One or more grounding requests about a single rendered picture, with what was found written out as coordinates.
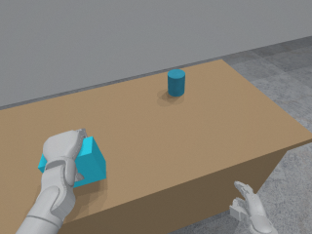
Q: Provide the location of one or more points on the robot right hand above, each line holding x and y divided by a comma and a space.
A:
243, 209

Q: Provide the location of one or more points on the robot left forearm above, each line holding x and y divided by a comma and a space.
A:
55, 201

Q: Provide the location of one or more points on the table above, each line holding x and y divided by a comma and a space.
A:
169, 161

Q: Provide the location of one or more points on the robot right forearm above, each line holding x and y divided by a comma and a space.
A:
260, 224

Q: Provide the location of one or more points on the robot left hand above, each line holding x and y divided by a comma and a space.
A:
67, 144

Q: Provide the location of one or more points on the sponge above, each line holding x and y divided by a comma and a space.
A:
89, 163

